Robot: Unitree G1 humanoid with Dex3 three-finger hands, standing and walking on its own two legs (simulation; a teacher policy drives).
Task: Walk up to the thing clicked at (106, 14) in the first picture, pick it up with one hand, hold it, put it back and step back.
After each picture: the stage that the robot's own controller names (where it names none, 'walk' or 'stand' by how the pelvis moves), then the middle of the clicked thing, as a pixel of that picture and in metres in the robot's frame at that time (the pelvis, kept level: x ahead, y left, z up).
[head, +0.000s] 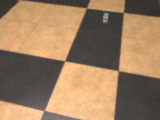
stand; (105, 17) +1.96 -0.31 -0.72
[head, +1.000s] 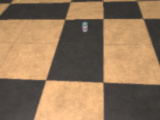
walk; (85, 27) +1.82 +0.09 -0.70
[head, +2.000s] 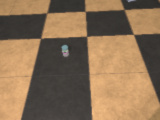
walk; (65, 50) +1.25 +0.28 -0.72
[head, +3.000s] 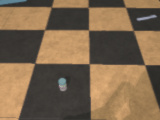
walk; (62, 84) +0.81 +0.24 -0.71
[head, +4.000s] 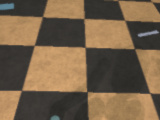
stand; out of the picture +0.46 +0.19 -0.70
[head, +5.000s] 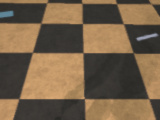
stand; out of the picture +0.42 +0.24 -0.72
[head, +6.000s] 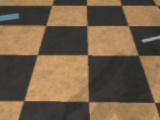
stand; out of the picture +0.41 +0.23 -0.73
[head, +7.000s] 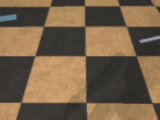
stand; out of the picture +0.40 +0.25 -0.73
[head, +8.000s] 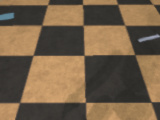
stand; out of the picture +0.39 +0.24 -0.73
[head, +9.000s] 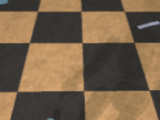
go down; out of the picture +0.40 +0.24 -0.72
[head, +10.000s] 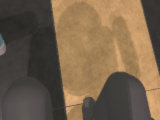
go down; out of the picture +0.48 +0.28 -0.28
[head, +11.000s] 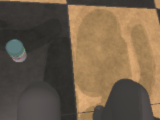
close in; (17, 51) +0.48 +0.27 -0.30
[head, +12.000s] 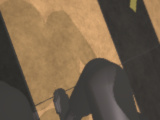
close in; out of the picture +0.46 +0.32 -0.23
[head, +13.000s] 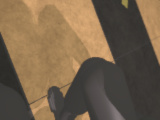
close; out of the picture +0.45 +0.33 -0.23
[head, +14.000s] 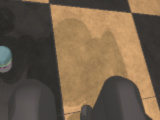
lift; (2, 59) +0.43 +0.27 -0.27
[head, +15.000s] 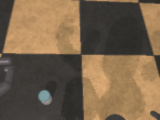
lift; (45, 97) +0.41 +0.21 -0.53
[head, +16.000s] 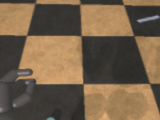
hold; out of the picture +0.38 +0.21 -0.65
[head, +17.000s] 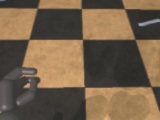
hold; out of the picture +0.38 +0.21 -0.66
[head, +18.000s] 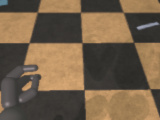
hold; out of the picture +0.38 +0.22 -0.67
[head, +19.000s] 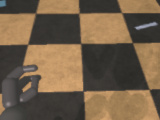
hold; out of the picture +0.37 +0.22 -0.68
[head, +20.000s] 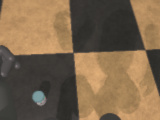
crouch; (39, 98) +0.41 +0.22 -0.54
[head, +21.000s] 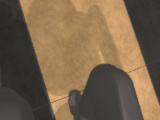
lower; out of the picture +0.43 +0.27 -0.25
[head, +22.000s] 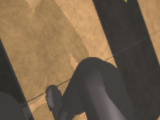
lower; out of the picture +0.42 +0.30 -0.23
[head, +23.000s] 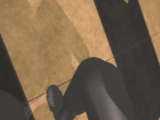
lower; out of the picture +0.41 +0.30 -0.24
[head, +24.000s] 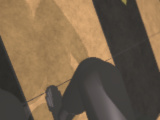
lower; out of the picture +0.42 +0.30 -0.24
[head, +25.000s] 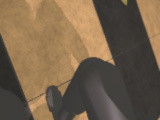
lower; out of the picture +0.42 +0.30 -0.24
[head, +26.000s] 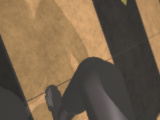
open; out of the picture +0.39 +0.27 -0.23
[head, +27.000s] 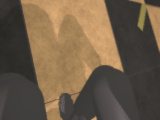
stand; out of the picture +0.36 +0.22 -0.27
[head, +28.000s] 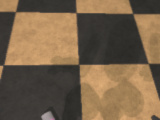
stand; out of the picture +0.31 +0.18 -0.60
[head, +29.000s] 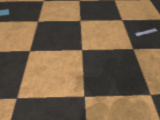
stand; out of the picture +0.29 +0.19 -0.69
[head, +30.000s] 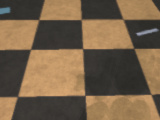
stand; out of the picture +0.29 +0.18 -0.69
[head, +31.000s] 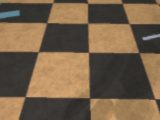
stand; out of the picture +0.30 +0.17 -0.74
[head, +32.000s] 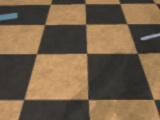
stand; out of the picture +0.29 +0.18 -0.75
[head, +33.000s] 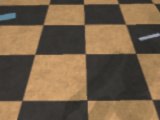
stand; out of the picture +0.28 +0.19 -0.75
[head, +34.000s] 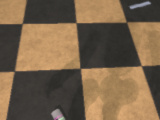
walk; (59, 118) +0.37 +0.15 -0.73
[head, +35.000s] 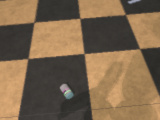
walk; (66, 91) +0.66 +0.21 -0.73
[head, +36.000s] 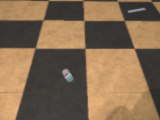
stand; (67, 75) +0.95 +0.17 -0.73
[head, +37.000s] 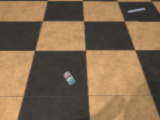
stand; (69, 78) +0.91 +0.13 -0.75
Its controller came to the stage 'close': yes
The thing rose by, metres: 0.01
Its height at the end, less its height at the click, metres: -0.02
